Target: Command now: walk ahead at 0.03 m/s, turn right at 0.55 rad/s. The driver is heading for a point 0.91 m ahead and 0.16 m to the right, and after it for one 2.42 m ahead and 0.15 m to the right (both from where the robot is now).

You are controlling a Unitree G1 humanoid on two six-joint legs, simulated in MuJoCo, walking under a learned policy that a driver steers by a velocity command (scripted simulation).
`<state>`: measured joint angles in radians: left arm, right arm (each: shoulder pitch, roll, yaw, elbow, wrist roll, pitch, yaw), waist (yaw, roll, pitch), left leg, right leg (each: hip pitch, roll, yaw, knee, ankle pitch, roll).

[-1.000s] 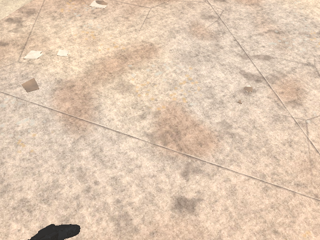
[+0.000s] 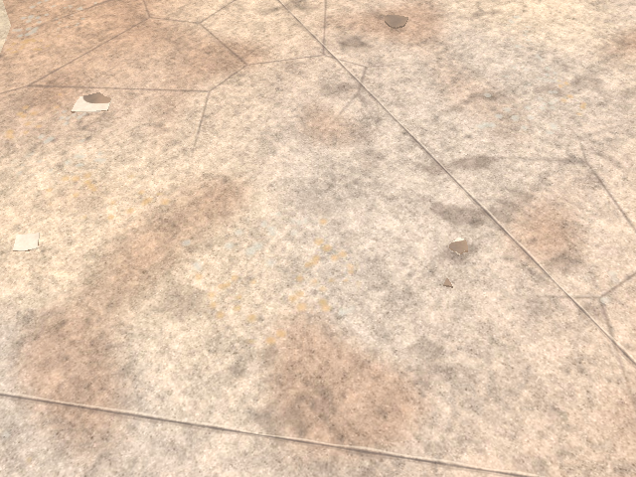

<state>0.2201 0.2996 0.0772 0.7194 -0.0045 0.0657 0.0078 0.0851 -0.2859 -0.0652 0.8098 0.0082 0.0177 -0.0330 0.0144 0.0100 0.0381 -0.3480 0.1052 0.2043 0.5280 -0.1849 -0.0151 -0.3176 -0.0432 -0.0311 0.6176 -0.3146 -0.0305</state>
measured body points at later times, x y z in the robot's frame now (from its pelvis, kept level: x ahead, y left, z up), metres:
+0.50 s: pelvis +0.02 +0.01 +0.01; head +0.05 +0.01 +0.45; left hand +0.26 +0.24 -0.08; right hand +0.09 -0.31 -0.09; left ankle +0.06 +0.13 -0.73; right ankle +0.01 -0.10 -0.72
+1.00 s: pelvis +0.07 -0.06 +0.02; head +0.08 -0.08 +0.47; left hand +0.25 +0.16 -0.08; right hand +0.06 -0.36 -0.11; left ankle +0.13 +0.08 -0.66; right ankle -0.01 -0.13 -0.73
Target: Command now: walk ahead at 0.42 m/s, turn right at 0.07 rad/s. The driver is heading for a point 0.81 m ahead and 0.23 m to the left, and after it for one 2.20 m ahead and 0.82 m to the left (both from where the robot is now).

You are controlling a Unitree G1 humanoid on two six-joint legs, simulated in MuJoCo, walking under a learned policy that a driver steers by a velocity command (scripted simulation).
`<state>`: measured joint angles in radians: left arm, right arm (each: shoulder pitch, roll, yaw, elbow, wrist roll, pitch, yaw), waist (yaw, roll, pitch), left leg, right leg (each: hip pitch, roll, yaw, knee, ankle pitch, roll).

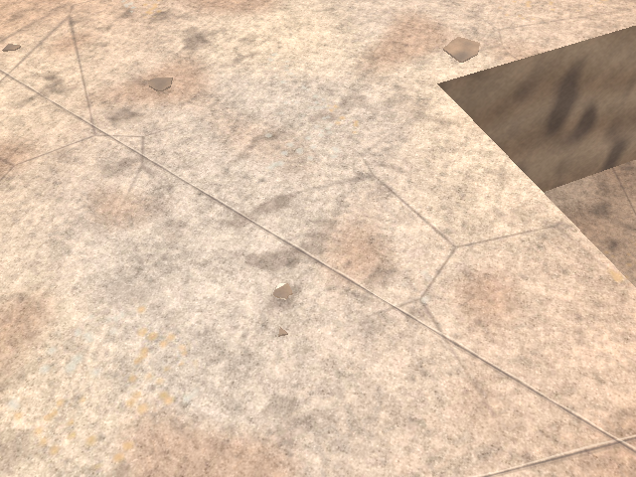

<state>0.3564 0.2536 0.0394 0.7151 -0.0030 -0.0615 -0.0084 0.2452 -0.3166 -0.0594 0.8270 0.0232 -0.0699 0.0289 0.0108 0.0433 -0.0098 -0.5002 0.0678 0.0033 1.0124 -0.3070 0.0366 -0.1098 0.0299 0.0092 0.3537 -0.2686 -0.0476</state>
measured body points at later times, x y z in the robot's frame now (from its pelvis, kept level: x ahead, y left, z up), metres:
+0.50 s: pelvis +0.26 +0.06 -0.01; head +0.29 +0.07 +0.44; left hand +0.36 +0.34 -0.12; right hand +0.37 -0.22 -0.12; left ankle +0.30 +0.14 -0.75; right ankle +0.22 -0.10 -0.66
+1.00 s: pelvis +0.46 +0.02 -0.01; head +0.50 +0.01 +0.43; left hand +0.60 +0.29 -0.11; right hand +0.57 -0.27 -0.14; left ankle +0.42 +0.15 -0.68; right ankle +0.56 -0.08 -0.75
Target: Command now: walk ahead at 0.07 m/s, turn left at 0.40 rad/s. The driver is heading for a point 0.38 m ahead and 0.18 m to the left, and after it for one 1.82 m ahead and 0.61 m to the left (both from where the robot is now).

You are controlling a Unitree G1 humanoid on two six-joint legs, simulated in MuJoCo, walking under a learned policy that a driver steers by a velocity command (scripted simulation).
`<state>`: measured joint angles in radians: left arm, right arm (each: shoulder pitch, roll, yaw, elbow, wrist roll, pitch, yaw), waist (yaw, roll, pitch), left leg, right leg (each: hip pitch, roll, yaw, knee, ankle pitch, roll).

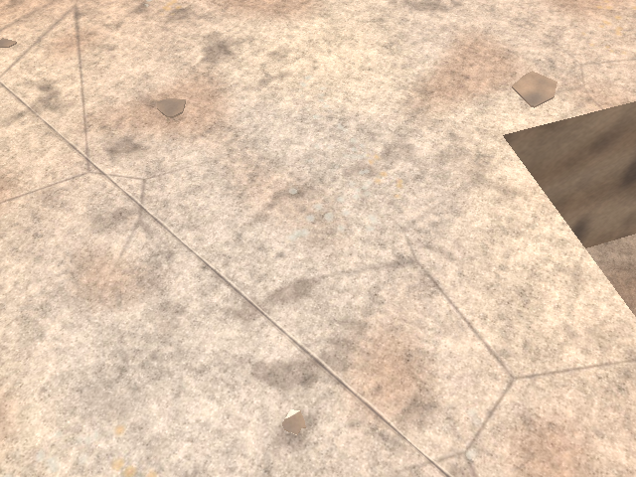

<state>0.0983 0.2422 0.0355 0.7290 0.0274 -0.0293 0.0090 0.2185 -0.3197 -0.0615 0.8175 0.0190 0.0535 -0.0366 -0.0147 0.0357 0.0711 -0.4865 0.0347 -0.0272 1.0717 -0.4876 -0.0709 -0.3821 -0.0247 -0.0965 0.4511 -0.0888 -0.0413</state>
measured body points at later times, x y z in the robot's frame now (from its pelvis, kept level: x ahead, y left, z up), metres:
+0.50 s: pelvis +0.03 +0.04 +0.01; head +0.05 +0.09 +0.46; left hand +0.11 +0.36 -0.11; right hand +0.22 -0.21 -0.07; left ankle +0.02 +0.13 -0.73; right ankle +0.09 -0.12 -0.67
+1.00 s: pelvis +0.08 +0.04 +0.01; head +0.10 +0.05 +0.46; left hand -0.03 +0.32 -0.10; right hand +0.36 -0.10 -0.08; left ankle +0.03 +0.20 -0.68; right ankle +0.10 -0.09 -0.73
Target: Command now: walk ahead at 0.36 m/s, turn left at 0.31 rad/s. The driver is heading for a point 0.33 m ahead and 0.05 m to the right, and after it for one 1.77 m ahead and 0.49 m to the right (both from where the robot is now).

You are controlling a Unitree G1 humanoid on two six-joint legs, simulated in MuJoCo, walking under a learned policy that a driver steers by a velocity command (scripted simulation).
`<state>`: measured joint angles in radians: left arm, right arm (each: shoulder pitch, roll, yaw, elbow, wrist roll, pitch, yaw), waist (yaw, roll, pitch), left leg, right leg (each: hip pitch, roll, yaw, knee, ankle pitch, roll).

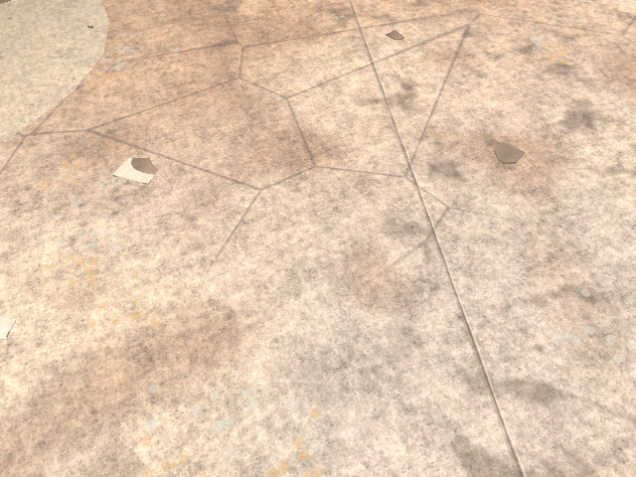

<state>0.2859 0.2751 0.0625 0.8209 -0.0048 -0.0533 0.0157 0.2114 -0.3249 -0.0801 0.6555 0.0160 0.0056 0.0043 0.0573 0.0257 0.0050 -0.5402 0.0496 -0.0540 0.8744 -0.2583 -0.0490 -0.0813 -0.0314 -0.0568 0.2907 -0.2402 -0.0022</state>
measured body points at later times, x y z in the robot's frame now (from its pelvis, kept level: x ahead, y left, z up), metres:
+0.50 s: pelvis +0.20 +0.08 -0.01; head +0.23 +0.08 +0.44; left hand +0.38 +0.32 -0.12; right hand +0.24 -0.21 -0.12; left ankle +0.10 +0.16 -0.75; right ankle +0.37 -0.07 -0.70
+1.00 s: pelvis +0.34 +0.08 -0.02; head +0.38 +0.07 +0.43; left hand +0.59 +0.30 -0.10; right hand +0.39 -0.23 -0.12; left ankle +0.44 +0.22 -0.73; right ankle +0.38 -0.03 -0.75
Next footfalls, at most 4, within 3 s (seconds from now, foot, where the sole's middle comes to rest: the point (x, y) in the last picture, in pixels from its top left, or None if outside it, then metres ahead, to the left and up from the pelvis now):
0.14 left None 0.14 0.16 -0.78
0.60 right None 0.42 -0.03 -0.78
1.04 left None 0.47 0.19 -0.78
1.44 right None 0.31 -0.02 -0.78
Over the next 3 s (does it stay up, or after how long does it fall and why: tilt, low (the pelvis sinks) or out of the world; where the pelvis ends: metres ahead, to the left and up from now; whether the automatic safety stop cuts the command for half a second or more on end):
stays up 0.39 0.05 -0.02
